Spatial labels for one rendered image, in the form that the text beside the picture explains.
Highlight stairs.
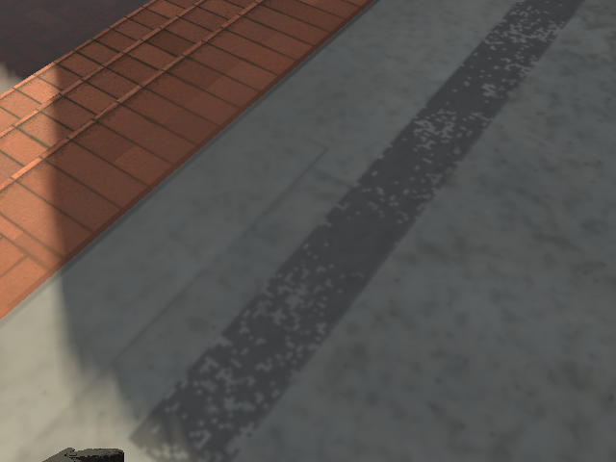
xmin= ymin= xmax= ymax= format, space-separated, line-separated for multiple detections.
xmin=0 ymin=0 xmax=256 ymax=184

